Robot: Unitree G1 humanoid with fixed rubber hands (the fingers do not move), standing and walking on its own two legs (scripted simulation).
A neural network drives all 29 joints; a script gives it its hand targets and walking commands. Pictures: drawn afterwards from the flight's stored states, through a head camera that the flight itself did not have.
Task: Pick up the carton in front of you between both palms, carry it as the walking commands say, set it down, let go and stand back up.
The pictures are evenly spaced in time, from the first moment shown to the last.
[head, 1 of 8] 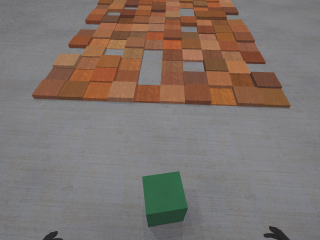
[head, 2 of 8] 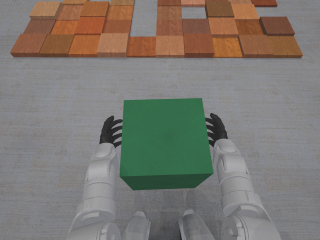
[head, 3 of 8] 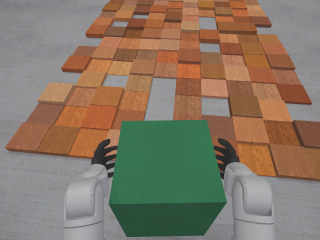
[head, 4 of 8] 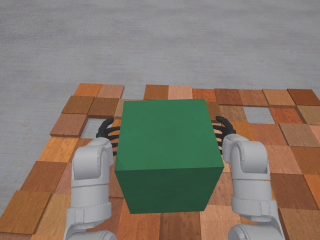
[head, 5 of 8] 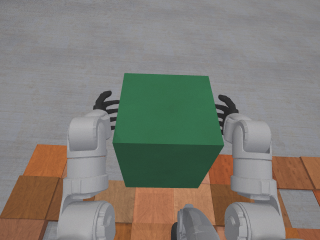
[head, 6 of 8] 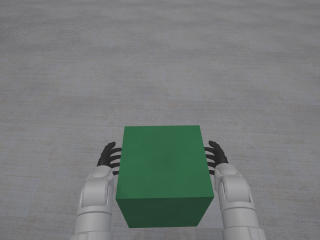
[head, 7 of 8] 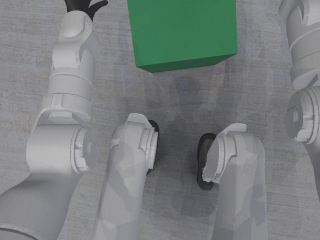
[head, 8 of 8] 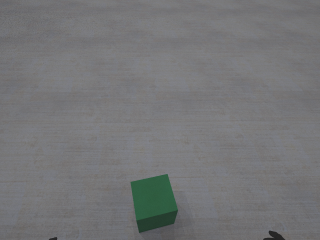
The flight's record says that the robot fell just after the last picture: no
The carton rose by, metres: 0.78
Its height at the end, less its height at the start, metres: +0.00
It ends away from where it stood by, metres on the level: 6.09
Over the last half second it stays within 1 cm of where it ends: yes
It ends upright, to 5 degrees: yes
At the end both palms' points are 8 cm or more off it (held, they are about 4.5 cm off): yes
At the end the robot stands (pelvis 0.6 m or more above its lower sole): yes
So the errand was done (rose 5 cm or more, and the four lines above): yes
